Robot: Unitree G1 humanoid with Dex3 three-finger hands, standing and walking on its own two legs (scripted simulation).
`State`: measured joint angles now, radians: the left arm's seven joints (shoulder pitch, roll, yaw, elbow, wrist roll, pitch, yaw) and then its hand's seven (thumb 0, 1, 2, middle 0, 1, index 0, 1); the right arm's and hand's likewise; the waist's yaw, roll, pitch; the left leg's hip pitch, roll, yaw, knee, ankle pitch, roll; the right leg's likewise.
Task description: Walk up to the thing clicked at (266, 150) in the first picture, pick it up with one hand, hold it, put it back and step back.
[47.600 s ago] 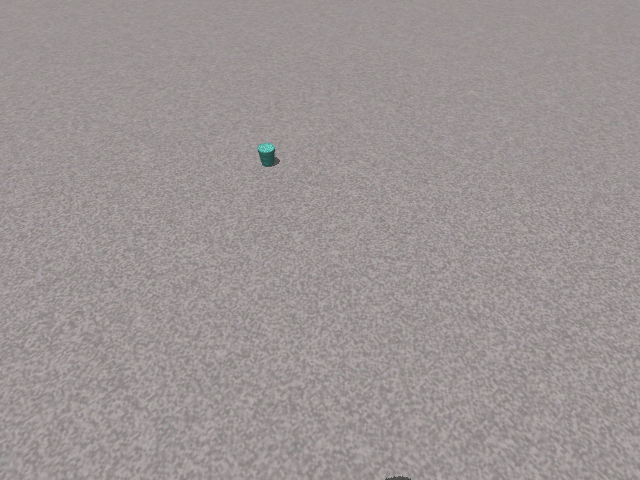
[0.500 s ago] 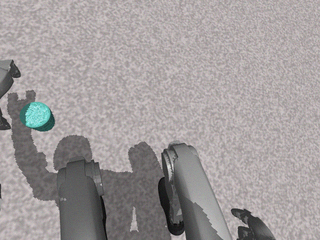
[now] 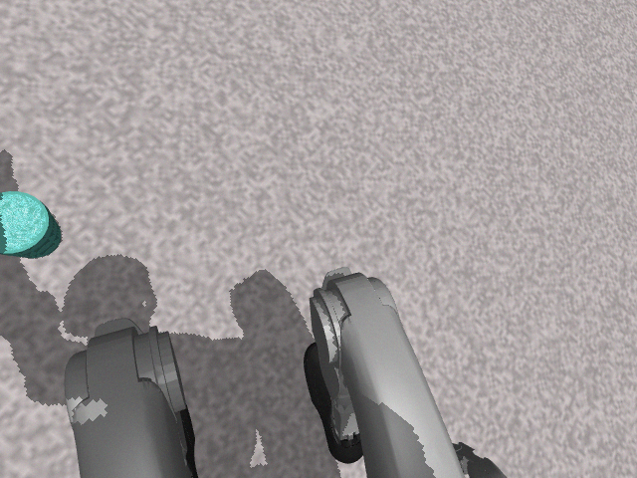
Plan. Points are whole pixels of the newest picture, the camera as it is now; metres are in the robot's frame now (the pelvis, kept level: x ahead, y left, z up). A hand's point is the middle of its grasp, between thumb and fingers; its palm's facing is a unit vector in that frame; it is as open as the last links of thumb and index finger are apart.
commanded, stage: home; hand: left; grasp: from above
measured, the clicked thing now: (25, 230) +0.47 +0.31 -0.29
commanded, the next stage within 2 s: none
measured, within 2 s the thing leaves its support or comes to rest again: neither
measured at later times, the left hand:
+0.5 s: hand out of the picture +0.33 +0.28 +0.07, palm faces -0.16 -0.76 -0.63, open 7.7 cm
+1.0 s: hand out of the picture +0.25 +0.22 +0.27, palm faces +0.21 -0.95 -0.22, open 7.4 cm
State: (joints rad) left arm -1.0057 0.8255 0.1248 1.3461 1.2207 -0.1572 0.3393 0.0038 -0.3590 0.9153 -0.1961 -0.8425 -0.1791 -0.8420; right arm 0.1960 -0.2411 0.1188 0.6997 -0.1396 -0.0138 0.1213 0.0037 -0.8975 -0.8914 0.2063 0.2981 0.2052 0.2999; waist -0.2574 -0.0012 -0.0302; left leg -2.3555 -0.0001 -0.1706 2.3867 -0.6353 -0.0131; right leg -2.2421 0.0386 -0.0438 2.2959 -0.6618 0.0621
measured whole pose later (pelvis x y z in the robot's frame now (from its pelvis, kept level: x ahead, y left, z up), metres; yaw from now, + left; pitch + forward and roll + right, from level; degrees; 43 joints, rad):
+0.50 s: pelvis +0.01 +0.00 +0.18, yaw +5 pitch +31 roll -7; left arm -0.24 0.47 0.07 0.43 0.40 0.15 0.01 0.01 0.82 0.89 -0.21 -0.32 -0.21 -0.32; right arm 0.09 -0.28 -0.02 0.56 0.01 0.01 0.04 0.01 -0.90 -0.89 0.20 0.30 0.20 0.30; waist -0.07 0.02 -0.19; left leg -1.76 0.03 -0.12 1.85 -0.63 -0.02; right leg -1.68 0.01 -0.04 1.78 -0.64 0.05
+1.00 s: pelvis +0.07 +0.00 +0.35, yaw +9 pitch +17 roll -4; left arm 0.32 0.24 0.07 -0.01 -0.06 0.45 0.07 0.01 0.90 0.90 -0.21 -0.30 -0.20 -0.30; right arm 0.25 -0.20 0.07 0.53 0.03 -0.14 -0.16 0.01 -0.90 -0.89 0.21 0.30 0.21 0.30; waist -0.07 0.04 -0.17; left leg -0.98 0.04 -0.09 1.21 -0.53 -0.03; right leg -0.90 0.00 -0.05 1.13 -0.53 0.02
